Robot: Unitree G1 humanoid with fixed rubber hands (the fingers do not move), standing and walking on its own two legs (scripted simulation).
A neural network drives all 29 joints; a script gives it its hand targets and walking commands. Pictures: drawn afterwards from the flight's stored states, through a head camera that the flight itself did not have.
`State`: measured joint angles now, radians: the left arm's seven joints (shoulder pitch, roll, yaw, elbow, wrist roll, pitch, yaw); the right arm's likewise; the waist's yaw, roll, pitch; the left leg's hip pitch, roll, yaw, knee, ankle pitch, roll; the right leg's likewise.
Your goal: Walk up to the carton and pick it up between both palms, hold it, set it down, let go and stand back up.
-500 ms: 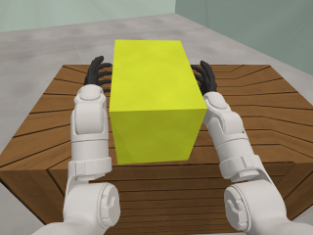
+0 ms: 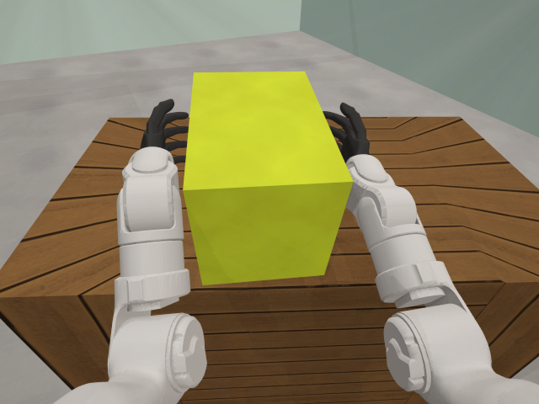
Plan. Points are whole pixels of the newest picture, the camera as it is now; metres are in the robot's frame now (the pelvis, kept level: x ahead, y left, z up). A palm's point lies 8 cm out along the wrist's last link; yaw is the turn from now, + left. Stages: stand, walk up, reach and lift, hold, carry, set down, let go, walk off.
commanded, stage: hold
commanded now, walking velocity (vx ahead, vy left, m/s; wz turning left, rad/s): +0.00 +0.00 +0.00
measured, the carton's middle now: (257, 171) +0.39 +0.00 +0.19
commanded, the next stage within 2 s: none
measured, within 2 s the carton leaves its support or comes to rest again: neither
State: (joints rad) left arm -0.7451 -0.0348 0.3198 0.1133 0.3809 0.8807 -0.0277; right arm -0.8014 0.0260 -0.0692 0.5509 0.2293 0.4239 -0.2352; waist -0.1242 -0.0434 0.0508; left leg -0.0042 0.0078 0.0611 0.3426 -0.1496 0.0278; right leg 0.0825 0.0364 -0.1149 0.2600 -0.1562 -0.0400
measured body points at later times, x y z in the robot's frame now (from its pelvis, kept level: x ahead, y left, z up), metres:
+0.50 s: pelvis +0.00 +0.00 +0.00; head -0.06 +0.02 +0.45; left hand +0.38 +0.14 +0.24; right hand +0.38 -0.13 +0.23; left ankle +0.04 +0.10 -0.75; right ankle +0.01 -0.08 -0.75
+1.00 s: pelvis +0.00 +0.00 +0.00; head -0.05 +0.02 +0.45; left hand +0.39 +0.14 +0.25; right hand +0.38 -0.13 +0.23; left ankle +0.04 +0.10 -0.75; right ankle +0.01 -0.08 -0.75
